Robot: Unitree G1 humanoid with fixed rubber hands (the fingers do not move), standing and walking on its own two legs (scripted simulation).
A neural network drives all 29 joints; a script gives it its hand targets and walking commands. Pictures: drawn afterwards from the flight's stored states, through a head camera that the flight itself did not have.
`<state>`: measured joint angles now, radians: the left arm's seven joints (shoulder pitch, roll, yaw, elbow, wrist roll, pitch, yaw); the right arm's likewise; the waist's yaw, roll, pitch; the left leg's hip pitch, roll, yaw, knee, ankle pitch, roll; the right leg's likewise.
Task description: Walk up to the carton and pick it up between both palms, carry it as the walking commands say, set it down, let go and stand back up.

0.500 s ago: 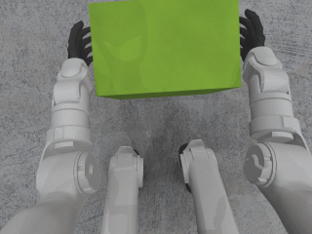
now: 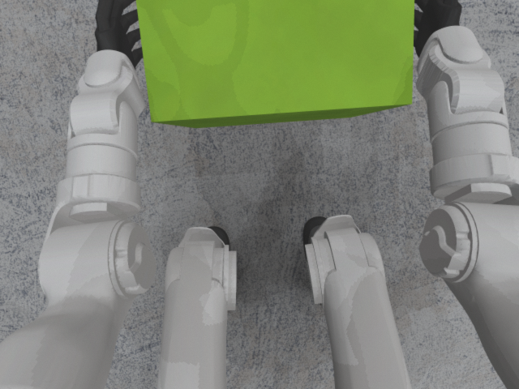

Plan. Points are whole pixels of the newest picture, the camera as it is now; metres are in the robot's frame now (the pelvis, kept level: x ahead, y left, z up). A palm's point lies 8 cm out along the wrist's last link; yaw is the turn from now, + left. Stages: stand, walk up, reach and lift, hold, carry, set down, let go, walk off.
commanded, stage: set down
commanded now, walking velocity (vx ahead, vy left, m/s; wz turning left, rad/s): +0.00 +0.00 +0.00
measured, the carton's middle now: (271, 55) +0.54 -0.04 -0.21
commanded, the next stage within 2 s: none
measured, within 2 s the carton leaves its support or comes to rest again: rests again in 1.10 s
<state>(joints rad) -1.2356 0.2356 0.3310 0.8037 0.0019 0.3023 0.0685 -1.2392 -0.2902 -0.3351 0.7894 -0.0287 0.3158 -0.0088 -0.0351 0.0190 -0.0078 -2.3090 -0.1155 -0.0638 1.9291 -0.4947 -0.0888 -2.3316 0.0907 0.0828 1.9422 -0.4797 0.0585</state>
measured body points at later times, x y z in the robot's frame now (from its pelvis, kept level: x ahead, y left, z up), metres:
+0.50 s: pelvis +0.01 +0.00 -0.03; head +0.37 -0.02 +0.23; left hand +0.57 +0.15 -0.20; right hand +0.55 -0.24 -0.19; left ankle +0.12 +0.13 -0.39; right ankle +0.11 -0.13 -0.39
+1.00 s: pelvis +0.01 +0.00 -0.05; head +0.37 -0.02 +0.21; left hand +0.56 +0.15 -0.22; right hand +0.55 -0.24 -0.21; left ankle +0.12 +0.13 -0.39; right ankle +0.11 -0.12 -0.39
